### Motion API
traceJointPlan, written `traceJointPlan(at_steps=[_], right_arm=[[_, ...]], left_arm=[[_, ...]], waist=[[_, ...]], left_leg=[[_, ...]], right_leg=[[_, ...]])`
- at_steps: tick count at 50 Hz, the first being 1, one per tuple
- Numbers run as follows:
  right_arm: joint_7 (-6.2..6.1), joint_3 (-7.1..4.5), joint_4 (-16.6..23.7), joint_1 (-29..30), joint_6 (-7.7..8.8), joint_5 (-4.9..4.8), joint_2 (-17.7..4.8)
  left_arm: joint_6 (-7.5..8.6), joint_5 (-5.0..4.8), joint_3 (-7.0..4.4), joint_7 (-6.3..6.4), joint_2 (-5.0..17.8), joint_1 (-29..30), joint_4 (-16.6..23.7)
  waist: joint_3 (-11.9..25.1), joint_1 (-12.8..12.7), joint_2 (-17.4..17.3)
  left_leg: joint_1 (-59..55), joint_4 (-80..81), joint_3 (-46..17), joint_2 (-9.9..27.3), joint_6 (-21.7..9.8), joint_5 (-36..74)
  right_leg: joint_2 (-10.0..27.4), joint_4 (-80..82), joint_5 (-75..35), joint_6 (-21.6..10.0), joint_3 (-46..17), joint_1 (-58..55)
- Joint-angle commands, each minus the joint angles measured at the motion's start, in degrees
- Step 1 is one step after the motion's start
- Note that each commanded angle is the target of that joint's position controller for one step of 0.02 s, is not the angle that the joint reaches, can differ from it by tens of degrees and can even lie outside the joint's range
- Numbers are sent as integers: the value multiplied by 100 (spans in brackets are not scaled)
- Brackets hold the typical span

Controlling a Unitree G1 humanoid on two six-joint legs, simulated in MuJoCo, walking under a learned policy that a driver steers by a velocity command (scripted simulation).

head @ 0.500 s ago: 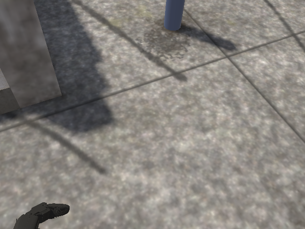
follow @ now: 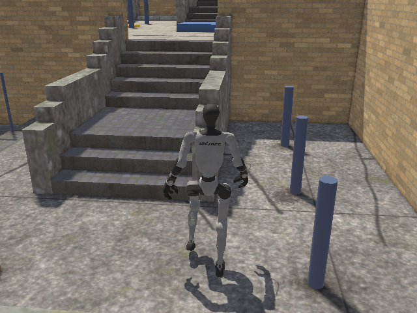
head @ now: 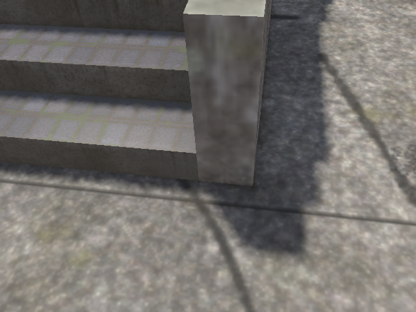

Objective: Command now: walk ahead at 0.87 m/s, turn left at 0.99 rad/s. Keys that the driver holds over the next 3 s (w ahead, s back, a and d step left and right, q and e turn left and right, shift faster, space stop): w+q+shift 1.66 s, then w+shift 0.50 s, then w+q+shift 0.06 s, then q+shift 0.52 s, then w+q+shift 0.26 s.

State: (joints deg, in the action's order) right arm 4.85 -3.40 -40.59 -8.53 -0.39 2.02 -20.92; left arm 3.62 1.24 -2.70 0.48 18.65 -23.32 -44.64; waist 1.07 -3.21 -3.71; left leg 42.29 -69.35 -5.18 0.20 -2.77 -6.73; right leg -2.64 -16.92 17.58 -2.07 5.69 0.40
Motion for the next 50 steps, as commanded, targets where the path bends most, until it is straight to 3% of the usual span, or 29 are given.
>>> traceJointPlan(at_steps=[1, 6, 9, 11, 12, 13, 14, 15, 16, 17, 18, 19, 20, 24, 26, 28, 30, 31, 32, 33, 34, 35, 36, 37, 40, 43, 45, 47, 50], right_arm=[[66, 59, 600, 908, 70, -42, -100], [189, 273, 972, 2011, 103, 6, 200], [124, 341, 940, 1785, 66, 10, 241], [23, 176, 511, 349, 26, 14, -164], [-75, -6, 89, -990, 62, 6, -516], [-235, -203, -246, -1788, 115, -82, -764], [-390, -344, -134, -1223, 27, -168, -1214], [-418, -403, 60, -1451, -18, -43, -1459], [-460, -402, -130, -1590, 8, -77, -1200], [-487, -324, -235, -1367, 57, -78, -946], [-525, -279, -200, -1064, 146, -47, -784], [-565, -203, -151, -788, 233, -57, -625], [-565, -142, -112, -670, 325, -81, -552], [-464, -177, -160, -678, 562, -112, -646], [-400, -210, -269, -972, 579, -171, -711], [-397, -241, -413, -1269, 563, -236, -771], [-444, -298, -435, -1302, 568, -221, -967], [-425, -347, -397, -1160, 533, -168, -1167], [-386, -336, -378, -896, 600, -130, -1171], [-391, -120, -167, -634, 683, -66, -365], [-412, 52, 160, -1238, 657, -398, 101], [-490, 49, 5, -1025, 585, -250, -335], [-434, 4, -13, -563, 511, -104, -513], [-365, 2, 34, -253, 444, -18, -454], [-138, 136, 447, 173, 184, 24, 142], [61, 168, 788, 544, 34, -14, 191], [28, 240, 985, 954, 16, 4, -80], [36, 294, 985, 1264, 5, 86, -5], [-17, 211, 790, 930, 78, -63, 63]], left_arm=[[177, 24, -64, -73, 356, -227, 101], [219, 82, -38, 41, 322, -1093, -430], [173, 69, -63, 224, 613, -1001, -536], [35, 91, -150, 357, 996, -706, -506], [-4, 103, -164, 325, 1082, -390, -364], [-21, 134, -167, 198, 956, -203, -323], [87, 152, -13, 49, 282, -123, 127], [225, 19, -48, 47, 588, 275, 711], [327, 32, -38, 34, 683, 833, 846], [369, 20, -6, -11, 660, 770, 856], [294, 117, 0, -29, 617, 754, 789], [131, 285, 30, -49, 527, 464, 629], [-4, 331, 53, -66, 486, 312, 688], [-113, 233, 137, -158, 294, 1662, 1327], [-82, 118, 181, -187, 101, 2064, 1441], [-79, 47, 135, -146, 216, 2194, 1464], [-41, 73, 19, -78, 553, 1692, 1303], [18, 74, -76, -24, 773, 918, 1107], [17, 59, -201, 119, 1021, -280, 830], [33, 224, -337, 269, 1453, -1481, 617], [66, 390, -413, 210, 1803, -875, 685], [41, 323, -407, 130, 1258, -114, 835], [19, 244, -282, 118, 755, 242, 824], [6, 243, -224, 109, 507, 267, 680], [160, 151, -138, 43, 278, 14, 101], [315, 56, -49, -118, 87, 482, -84], [393, 119, -123, -100, 436, 672, -109], [439, -50, -200, -83, 646, 383, -268], [349, -147, -253, -47, 915, 122, -293]], waist=[[-915, -67, 813], [-1138, -278, 778], [-650, 190, 1074], [56, 1029, 1284], [569, 1561, 1278], [862, 1795, 722], [911, 1006, -592], [1581, 1137, -27], [825, 1163, 654], [-101, 739, 818], [-440, 418, 986], [-575, 95, 1081], [-685, -114, 803], [-1062, 52, 394], [-829, 333, 316], [-652, 488, 115], [-136, 298, 53], [396, -172, 101], [985, -882, 167], [1682, -1267, 1159], [2369, -444, 3125], [1587, -371, 2263], [890, -391, 1428], [345, -351, 719], [-373, 38, 697], [-572, 408, 796], [-784, 560, 594], [-949, 417, 488], [-680, 584, 865]], left_leg=[[937, 118, 213, 138, -61, 533], [988, 1506, 1247, 63, -350, 177], [-731, 2393, 1922, -535, -728, -237], [-2347, 2588, 1690, -805, -1018, -839], [-3900, 2950, 1240, -820, -1294, -1055], [-5414, 3715, 565, -507, -1543, -842], [-6732, 3663, -1768, 843, -1938, -1324], [-7160, 4637, -3782, 1470, -2645, -1840], [-6554, 5308, -3651, 1410, -2360, -1747], [-5394, 5641, -3176, 1217, -2140, -1393], [-4580, 5706, -2667, 888, -1982, -924], [-4033, 5678, -2074, 483, -1838, -703], [-3269, 5817, -2014, 417, -1889, -434], [-1750, 6126, -1554, -283, -1598, 74], [-1781, 6089, -1556, -275, -1356, 995], [-2380, 5858, -1658, -142, -1150, 1820], [-3246, 4886, -1739, -77, -938, 3532], [-3249, 3700, -1665, -85, -764, 3983], [-2585, 2213, -1547, -262, -633, 3767], [-1719, 86, -1132, -653, -612, 774], [-338, -1254, -577, -1108, -480, -2090], [307, -1465, -364, -420, -597, -1518], [370, -1233, -206, -112, -576, -1136], [319, -1053, -79, 63, -528, -1034], [393, -997, -2, 470, -451, -1220], [262, -549, 58, 661, -390, -447], [40, 394, 377, 662, -375, -25], [-161, 1554, 913, 447, -532, 477], [-933, 2516, 1521, -115, -783, 688]], right_leg=[[1306, 1119, -916, 237, -523, 226], [1353, 980, -3657, 435, 379, -698], [1495, 94, -7956, 566, 933, -684], [1844, -1733, -9239, 512, 859, -514], [1930, -3297, -8704, 384, 713, 293], [1440, -5409, -4760, 278, 763, 1514], [506, -7256, 1005, 368, 538, 4005], [316, -7949, 874, 370, -618, 4983], [625, -7330, 401, 289, -943, 5286], [809, -6611, 255, 296, -878, 5065], [958, -6221, 397, 377, -872, 4672], [1072, -5972, 538, 451, -870, 4320], [1138, -5539, 741, 564, -838, 3922], [1035, -3357, -789, 733, -518, 3031], [717, -2326, -1932, 574, -404, 2246], [494, -1731, -2320, 395, -413, 1877], [246, -1461, -1796, 229, -488, 1234], [133, -1492, -1097, 182, -481, 313], [449, -1671, -732, 115, -617, -1125], [1708, -1418, 1433, -31, -1921, -2253], [3127, 9, 2601, -509, -5311, -2798], [2959, 184, 3691, -591, -5334, -2152], [2720, 67, 3097, -546, -4307, -1423], [2508, 88, 1966, -499, -3485, -742], [2287, 501, 371, -327, -1935, 208], [2130, 788, -1689, -150, -250, 836], [2106, 1184, -2153, -148, 375, 1051], [1681, 1418, -2078, -9, 1073, 664], [1623, 612, -5698, 88, 1364, -277]])
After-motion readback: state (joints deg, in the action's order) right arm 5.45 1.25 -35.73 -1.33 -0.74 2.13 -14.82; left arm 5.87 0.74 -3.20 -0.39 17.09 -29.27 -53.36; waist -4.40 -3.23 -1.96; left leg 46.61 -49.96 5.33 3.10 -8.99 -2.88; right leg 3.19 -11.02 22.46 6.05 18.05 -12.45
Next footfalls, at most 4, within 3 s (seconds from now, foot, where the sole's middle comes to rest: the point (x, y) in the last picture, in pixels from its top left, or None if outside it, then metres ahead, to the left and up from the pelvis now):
0.26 left None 0.33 0.09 -0.78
0.64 right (206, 234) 0.81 0.12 -0.78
1.10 left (80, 211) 0.90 0.62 -0.78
1.48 right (8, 137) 1.14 0.94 -0.61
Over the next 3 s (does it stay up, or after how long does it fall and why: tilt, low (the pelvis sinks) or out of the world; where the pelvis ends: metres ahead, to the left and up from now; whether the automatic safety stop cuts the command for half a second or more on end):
stays up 0.65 1.81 0.01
